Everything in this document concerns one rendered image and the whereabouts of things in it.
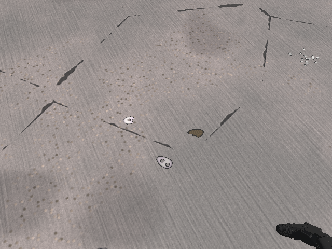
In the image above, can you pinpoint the robot right hand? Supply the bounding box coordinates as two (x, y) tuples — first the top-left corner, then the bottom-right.
(276, 222), (332, 249)

